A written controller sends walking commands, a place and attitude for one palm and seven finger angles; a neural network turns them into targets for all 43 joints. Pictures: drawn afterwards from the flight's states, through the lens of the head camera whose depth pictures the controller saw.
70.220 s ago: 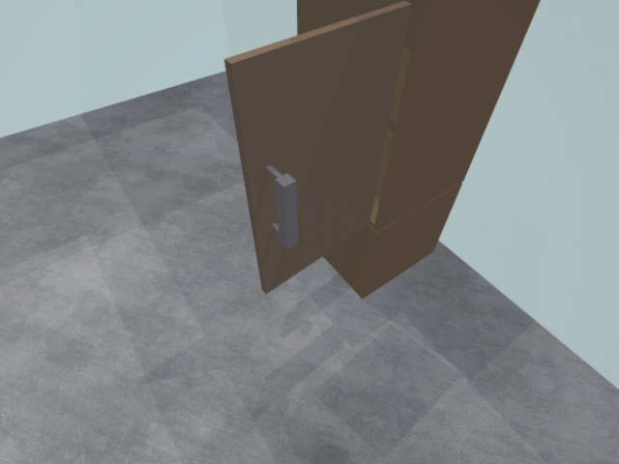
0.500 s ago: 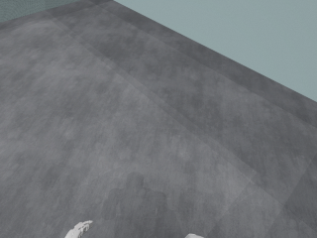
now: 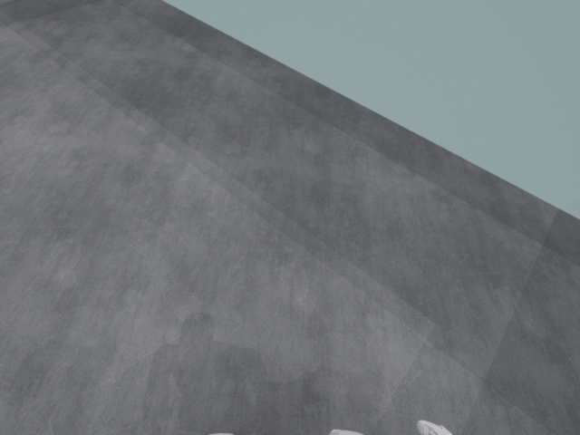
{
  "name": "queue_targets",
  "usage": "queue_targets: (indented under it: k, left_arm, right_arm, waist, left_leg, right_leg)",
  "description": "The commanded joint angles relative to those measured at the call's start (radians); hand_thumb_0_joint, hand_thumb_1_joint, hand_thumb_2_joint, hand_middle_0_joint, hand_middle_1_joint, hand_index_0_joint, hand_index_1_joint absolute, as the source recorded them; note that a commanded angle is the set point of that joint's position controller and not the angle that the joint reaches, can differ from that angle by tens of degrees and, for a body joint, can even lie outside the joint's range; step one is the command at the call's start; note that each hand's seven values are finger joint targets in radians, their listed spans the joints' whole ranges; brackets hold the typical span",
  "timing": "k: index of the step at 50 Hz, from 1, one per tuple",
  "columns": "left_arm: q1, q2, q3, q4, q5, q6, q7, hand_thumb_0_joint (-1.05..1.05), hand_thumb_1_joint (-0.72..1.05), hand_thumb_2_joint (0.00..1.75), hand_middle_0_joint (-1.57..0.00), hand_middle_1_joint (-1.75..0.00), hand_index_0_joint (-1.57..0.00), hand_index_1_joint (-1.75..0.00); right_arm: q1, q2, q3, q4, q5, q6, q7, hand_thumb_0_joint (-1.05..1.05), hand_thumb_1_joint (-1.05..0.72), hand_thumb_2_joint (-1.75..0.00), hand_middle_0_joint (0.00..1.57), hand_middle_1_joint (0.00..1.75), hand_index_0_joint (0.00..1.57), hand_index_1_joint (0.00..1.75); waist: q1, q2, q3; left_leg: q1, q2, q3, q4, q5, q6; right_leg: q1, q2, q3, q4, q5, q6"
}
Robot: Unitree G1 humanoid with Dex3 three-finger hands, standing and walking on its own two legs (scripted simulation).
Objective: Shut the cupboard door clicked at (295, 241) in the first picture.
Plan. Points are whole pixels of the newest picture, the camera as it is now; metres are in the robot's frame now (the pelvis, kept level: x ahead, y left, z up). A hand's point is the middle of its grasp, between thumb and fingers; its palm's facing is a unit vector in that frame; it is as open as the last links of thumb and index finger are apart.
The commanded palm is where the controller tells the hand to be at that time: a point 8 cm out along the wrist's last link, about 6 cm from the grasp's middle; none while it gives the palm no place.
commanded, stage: turn to face it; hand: left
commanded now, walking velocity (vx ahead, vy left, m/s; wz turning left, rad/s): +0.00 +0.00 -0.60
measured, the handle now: out of the picture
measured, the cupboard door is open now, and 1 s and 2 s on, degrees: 8 8 8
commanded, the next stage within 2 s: none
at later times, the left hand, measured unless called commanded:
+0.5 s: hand (213, 395) +0.19 +0.13 -0.16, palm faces -0.31 -0.91 -0.26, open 7.3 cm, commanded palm none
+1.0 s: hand (256, 348) +0.27 +0.08 -0.16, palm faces -0.57 -0.78 -0.23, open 7.4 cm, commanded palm none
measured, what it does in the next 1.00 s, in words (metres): steps on the spot, turning right: right foot, then left foot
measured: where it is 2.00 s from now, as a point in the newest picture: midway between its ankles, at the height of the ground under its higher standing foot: outside the picture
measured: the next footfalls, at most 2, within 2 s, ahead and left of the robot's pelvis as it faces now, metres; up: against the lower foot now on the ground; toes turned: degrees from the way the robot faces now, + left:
right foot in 0.32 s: +0.03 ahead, -0.16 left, +0.00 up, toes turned -19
left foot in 0.66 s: +0.15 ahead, +0.08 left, +0.00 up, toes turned -19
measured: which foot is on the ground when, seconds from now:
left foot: down 0.00-0.32, up 0.34-0.64, down 0.66-1.00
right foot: up 0.00-0.30, down 0.32-0.66, up 0.68-1.00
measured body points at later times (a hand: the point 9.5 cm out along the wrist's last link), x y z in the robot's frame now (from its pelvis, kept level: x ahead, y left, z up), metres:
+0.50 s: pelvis +0.03 -0.03 +0.00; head +0.08 -0.06 +0.44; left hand +0.21 +0.18 -0.14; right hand +0.00 -0.31 -0.15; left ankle +0.05 +0.10 -0.67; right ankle -0.01 -0.15 -0.73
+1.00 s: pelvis +0.05 -0.03 +0.00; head +0.10 -0.06 +0.44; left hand +0.30 +0.12 -0.14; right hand -0.05 -0.27 -0.14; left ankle +0.11 +0.09 -0.73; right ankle -0.03 -0.12 -0.71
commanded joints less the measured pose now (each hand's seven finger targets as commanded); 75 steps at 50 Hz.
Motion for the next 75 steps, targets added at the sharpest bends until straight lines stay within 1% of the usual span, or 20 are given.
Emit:
queue_targets:
  k: [1, 11, 14, 15, 16, 18, 22, 28, 31, 33, 39, 49, 50, 51, 53, 57, 68, 70, 71, 75]
  left_arm:
    - [-0.016, 0.072, 0.021, -0.109, 0.002, -0.013, -0.013, 0.0, 0.9, 0.9, -0.2, -0.3, -0.2, -0.3]
    - [-0.118, 0.065, 0.003, -0.176, 0.005, -0.018, -0.018, 0.0, 0.9, 0.9, -0.2, -0.3, -0.2, -0.3]
    - [-0.037, 0.095, 0.007, -0.161, 0.007, -0.029, -0.015, 0.0, 0.9, 0.9, -0.2, -0.3, -0.2, -0.3]
    - [0.035, 0.149, 0.017, -0.143, 0.01, -0.039, -0.009, 0.0, 0.9, 0.9, -0.2, -0.3, -0.2, -0.3]
    - [0.078, 0.266, 0.035, -0.132, 0.018, -0.053, 0.004, 0.0, 0.9, 0.9, -0.2, -0.3, -0.2, -0.3]
    - [0.082, 0.293, 0.042, -0.128, 0.004, -0.05, 0.028, 0.0, 0.9, 0.9, -0.2, -0.3, -0.2, -0.3]
    - [-0.09, 0.208, 0.015, -0.185, 0.004, -0.047, 0.032, 0.0, 0.9, 0.9, -0.2, -0.3, -0.2, -0.3]
    - [-0.094, 0.234, 0.026, -0.177, 0.009, -0.036, 0.02, 0.0, 0.9, 0.9, -0.2, -0.3, -0.2, -0.3]
    - [-0.144, 0.202, 0.022, -0.188, -0.005, -0.025, 0.017, 0.0, 0.9, 0.9, -0.2, -0.3, -0.2, -0.3]
    - [-0.107, 0.108, 0.001, -0.224, -0.014, -0.018, 0.002, 0.0, 0.9, 0.9, -0.2, -0.3, -0.2, -0.3]
    - [-0.134, 0.104, 0.008, -0.189, -0.004, -0.008, -0.025, 0.0, 0.9, 0.9, -0.2, -0.3, -0.2, -0.3]
    - [-0.085, 0.104, 0.003, -0.185, 0.001, -0.024, -0.022, 0.0, 0.9, 0.9, -0.2, -0.3, -0.2, -0.3]
    - [-0.011, 0.151, 0.012, -0.163, 0.005, -0.033, -0.017, 0.0, 0.9, 0.9, -0.2, -0.3, -0.2, -0.3]
    - [0.045, 0.264, 0.032, -0.144, 0.013, -0.046, -0.003, 0.0, 0.9, 0.9, -0.2, -0.3, -0.2, -0.3]
    - [0.059, 0.296, 0.04, -0.141, 0.001, -0.044, 0.021, 0.0, 0.9, 0.9, -0.2, -0.3, -0.2, -0.3]
    - [-0.084, 0.206, 0.013, -0.183, 0.0, -0.048, 0.029, 0.0, 0.9, 0.9, -0.2, -0.3, -0.2, -0.3]
    - [-0.115, 0.222, 0.024, -0.174, -0.002, -0.033, 0.02, 0.0, 0.9, 0.9, -0.2, -0.3, -0.2, -0.3]
    - [-0.06, 0.116, 0.006, -0.199, -0.017, -0.024, 0.007, 0.0, 0.9, 0.9, -0.2, -0.3, -0.2, -0.3]
    - [-0.073, 0.134, 0.003, -0.206, -0.006, -0.026, 0.004, 0.0, 0.9, 0.9, -0.2, -0.3, -0.2, -0.3]
    - [-0.103, 0.129, 0.012, -0.178, -0.003, -0.016, -0.018, 0.0, 0.9, 0.9, -0.2, -0.3, -0.2, -0.3]
  right_arm:
    - [0.034, -0.207, -0.052, -0.07, -0.002, -0.001, -0.018, 0.0, -0.9, -0.9, 0.2, 0.3, 0.2, 0.3]
    - [0.105, -0.256, -0.085, -0.04, -0.002, 0.01, 0.0, 0.0, -0.9, -0.9, 0.2, 0.3, 0.2, 0.3]
    - [0.068, -0.268, -0.092, -0.049, 0.004, 0.018, 0.008, 0.0, -0.9, -0.9, 0.2, 0.3, 0.2, 0.3]
    - [0.06, -0.246, -0.091, -0.062, 0.011, 0.018, 0.013, 0.0, -0.9, -0.9, 0.2, 0.3, 0.2, 0.3]
    - [0.036, -0.16, -0.069, -0.105, 0.015, 0.02, 0.019, 0.0, -0.9, -0.9, 0.2, 0.3, 0.2, 0.3]
    - [-0.013, -0.171, -0.059, -0.134, 0.018, 0.036, 0.001, 0.0, -0.9, -0.9, 0.2, 0.3, 0.2, 0.3]
    - [0.038, -0.188, -0.057, -0.088, 0.013, 0.037, 0.008, 0.0, -0.9, -0.9, 0.2, 0.3, 0.2, 0.3]
    - [0.067, -0.168, -0.05, -0.098, 0.02, 0.027, 0.004, 0.0, -0.9, -0.9, 0.2, 0.3, 0.2, 0.3]
    - [0.183, -0.196, -0.052, -0.064, 0.019, 0.009, -0.003, 0.0, -0.9, -0.9, 0.2, 0.3, 0.2, 0.3]
    - [0.209, -0.356, -0.077, -0.08, -0.001, 0.001, -0.009, 0.0, -0.9, -0.9, 0.2, 0.3, 0.2, 0.3]
    - [0.096, -0.258, -0.055, -0.107, -0.001, 0.003, -0.016, 0.0, -0.9, -0.9, 0.2, 0.3, 0.2, 0.3]
    - [0.096, -0.292, -0.091, -0.073, 0.004, 0.021, 0.007, 0.0, -0.9, -0.9, 0.2, 0.3, 0.2, 0.3]
    - [0.092, -0.273, -0.092, -0.082, 0.011, 0.021, 0.011, 0.0, -0.9, -0.9, 0.2, 0.3, 0.2, 0.3]
    - [0.058, -0.191, -0.073, -0.121, 0.017, 0.024, 0.016, 0.0, -0.9, -0.9, 0.2, 0.3, 0.2, 0.3]
    - [-0.019, -0.189, -0.06, -0.157, 0.016, 0.041, -0.001, 0.0, -0.9, -0.9, 0.2, 0.3, 0.2, 0.3]
    - [0.032, -0.193, -0.058, -0.101, 0.013, 0.038, 0.008, 0.0, -0.9, -0.9, 0.2, 0.3, 0.2, 0.3]
    - [0.115, -0.191, -0.052, -0.097, 0.025, 0.017, -0.005, 0.0, -0.9, -0.9, 0.2, 0.3, 0.2, 0.3]
    - [0.158, -0.336, -0.075, -0.097, 0.002, 0.002, -0.008, 0.0, -0.9, -0.9, 0.2, 0.3, 0.2, 0.3]
    - [0.171, -0.354, -0.076, -0.104, 0.001, 0.007, -0.012, 0.0, -0.9, -0.9, 0.2, 0.3, 0.2, 0.3]
    - [0.071, -0.265, -0.053, -0.132, -0.004, 0.003, -0.018, 0.0, -0.9, -0.9, 0.2, 0.3, 0.2, 0.3]
  waist:
    - [-0.029, 0.209, -0.066]
    - [-0.075, 0.259, -0.109]
    - [-0.019, 0.209, -0.127]
    - [0.019, 0.092, -0.16]
    - [0.047, -0.25, -0.151]
    - [0.04, -0.235, -0.146]
    - [-0.036, -0.113, -0.134]
    - [-0.034, -0.112, -0.122]
    - [-0.092, -0.054, -0.15]
    - [-0.088, 0.379, -0.15]
    - [-0.054, 0.238, -0.098]
    - [-0.033, 0.23, -0.13]
    - [0.003, 0.121, -0.156]
    - [0.04, -0.217, -0.148]
    - [0.041, -0.247, -0.118]
    - [-0.038, -0.102, -0.148]
    - [-0.083, -0.09, -0.138]
    - [-0.076, 0.319, -0.179]
    - [-0.091, 0.341, -0.175]
    - [-0.045, 0.232, -0.105]
  left_leg:
    - [0.113, 0.279, -0.145, -0.288, 0.245, 0.096]
    - [0.216, 0.322, 0.006, -0.167, 0.451, 0.088]
    - [0.134, 0.291, 0.064, -0.026, 0.354, 0.017]
    - [0.04, 0.235, 0.102, 0.126, 0.231, -0.033]
    - [-0.25, 0.079, 0.137, 0.358, -0.285, -0.096]
    - [-0.37, 0.037, -0.079, 0.606, -0.364, -0.103]
    - [-0.27, 0.054, -0.098, 0.553, -0.162, -0.123]
    - [-0.116, -0.015, -0.06, 0.194, -0.144, -0.115]
    - [0.125, -0.008, -0.066, -0.138, 0.079, -0.1]
    - [0.234, 0.397, -0.446, -0.29, 0.273, 0.087]
    - [0.206, 0.281, -0.11, -0.203, 0.506, 0.089]
    - [0.145, 0.289, 0.039, -0.027, 0.359, 0.016]
    - [0.043, 0.242, 0.07, 0.108, 0.249, -0.033]
    - [-0.222, 0.095, 0.124, 0.328, -0.239, -0.097]
    - [-0.367, 0.036, -0.093, 0.594, -0.363, -0.103]
    - [-0.277, 0.05, -0.105, 0.555, -0.158, -0.124]
    - [0.072, -0.033, -0.076, -0.076, 0.044, -0.105]
    - [0.304, 0.31, -0.399, -0.246, 0.282, 0.032]
    - [0.255, 0.433, -0.463, -0.266, 0.354, 0.121]
    - [0.203, 0.296, -0.196, -0.206, 0.553, 0.105]
  right_leg:
    - [-0.119, -0.07, -0.008, 0.156, 0.063, 0.032]
    - [0.001, -0.053, -0.101, -0.198, 0.086, 0.021]
    - [0.185, -0.033, -0.123, -0.435, 0.28, -0.006]
    - [0.332, -0.099, -0.032, -0.551, 0.43, -0.035]
    - [0.482, -0.348, 0.309, -0.615, 0.759, -0.134]
    - [0.426, -0.402, 0.388, -0.596, 0.916, -0.253]
    - [0.298, -0.277, 0.207, -0.58, 0.728, -0.198]
    - [0.231, -0.241, 0.275, -0.546, 0.666, -0.197]
    - [0.113, -0.16, 0.242, -0.433, 0.543, -0.102]
    - [-0.134, 0.032, 0.015, -0.047, -0.121, 0.007]
    - [-0.128, -0.063, -0.016, 0.15, 0.016, 0.043]
    - [0.187, -0.017, -0.121, -0.437, 0.243, -0.003]
    - [0.339, -0.066, -0.05, -0.559, 0.368, -0.029]
    - [0.485, -0.313, 0.28, -0.633, 0.647, -0.12]
    - [0.398, -0.387, 0.404, -0.634, 0.828, -0.237]
    - [0.336, -0.258, 0.219, -0.577, 0.759, -0.199]
    - [0.162, -0.18, 0.308, -0.468, 0.646, -0.132]
    - [-0.108, 0.039, 0.11, -0.178, 0.095, -0.017]
    - [-0.127, 0.026, 0.05, 0.046, -0.156, 0.004]
    - [-0.148, -0.046, 0.029, 0.208, -0.014, 0.042]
